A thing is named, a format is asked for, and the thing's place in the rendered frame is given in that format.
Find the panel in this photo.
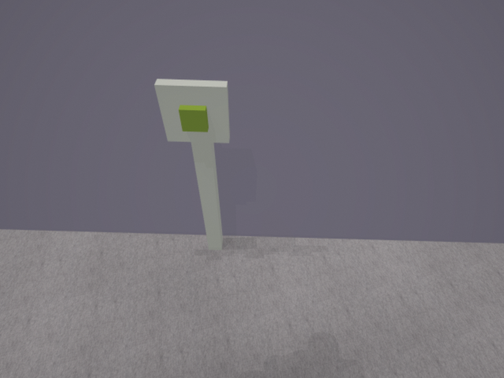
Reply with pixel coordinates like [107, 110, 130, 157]
[154, 79, 230, 250]

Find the button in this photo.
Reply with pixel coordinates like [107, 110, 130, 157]
[179, 105, 209, 132]

